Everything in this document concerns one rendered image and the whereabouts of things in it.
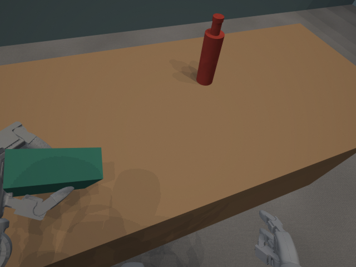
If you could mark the left robot hand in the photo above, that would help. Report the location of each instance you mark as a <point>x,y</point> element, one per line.
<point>16,136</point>

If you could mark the sponge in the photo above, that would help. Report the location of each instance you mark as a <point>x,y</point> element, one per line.
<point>39,171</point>

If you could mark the table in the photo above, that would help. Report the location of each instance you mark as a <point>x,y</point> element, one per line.
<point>177,156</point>

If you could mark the right robot hand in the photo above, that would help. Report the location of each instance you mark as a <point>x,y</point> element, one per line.
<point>280,248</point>

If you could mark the robot left forearm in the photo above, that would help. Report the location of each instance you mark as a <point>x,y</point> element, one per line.
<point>5,242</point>

